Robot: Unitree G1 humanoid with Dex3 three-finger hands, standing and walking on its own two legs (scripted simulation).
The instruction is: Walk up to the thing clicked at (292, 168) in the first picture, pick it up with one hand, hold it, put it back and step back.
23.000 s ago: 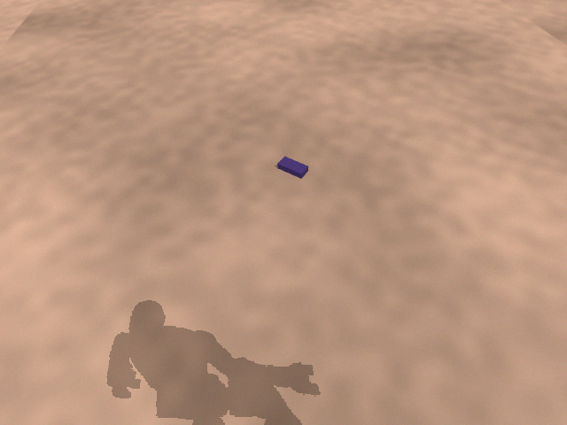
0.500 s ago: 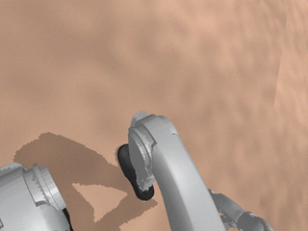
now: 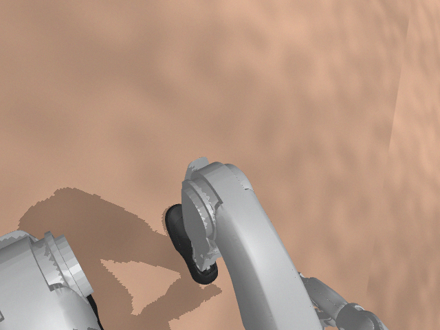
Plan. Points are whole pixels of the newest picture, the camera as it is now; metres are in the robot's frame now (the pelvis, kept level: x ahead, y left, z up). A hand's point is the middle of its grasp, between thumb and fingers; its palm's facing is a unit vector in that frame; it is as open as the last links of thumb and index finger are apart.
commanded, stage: close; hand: left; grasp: from above
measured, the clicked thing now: out of the picture +0.47 +0.31 -0.30
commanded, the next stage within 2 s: settle in 1.30 s
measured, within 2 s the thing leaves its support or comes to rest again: leaves its support in 1.74 s
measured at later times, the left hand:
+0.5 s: hand out of the picture +0.45 +0.30 -0.27, palm faces -0.46 -0.12 -0.88, open 11.2 cm
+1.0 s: hand out of the picture +0.46 +0.30 -0.27, palm faces -0.45 -0.12 -0.88, open 9.8 cm
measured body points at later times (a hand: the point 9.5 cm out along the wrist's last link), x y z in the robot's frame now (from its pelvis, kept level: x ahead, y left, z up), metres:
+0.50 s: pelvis +0.00 +0.00 +0.00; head +0.29 +0.14 +0.32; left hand +0.47 +0.31 -0.22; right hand +0.04 -0.25 -0.04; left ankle +0.06 +0.12 -0.28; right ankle +0.13 -0.13 -0.28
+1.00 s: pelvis +0.00 +0.00 +0.00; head +0.29 +0.14 +0.32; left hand +0.47 +0.31 -0.21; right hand +0.05 -0.25 -0.04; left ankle +0.06 +0.12 -0.28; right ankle +0.13 -0.13 -0.28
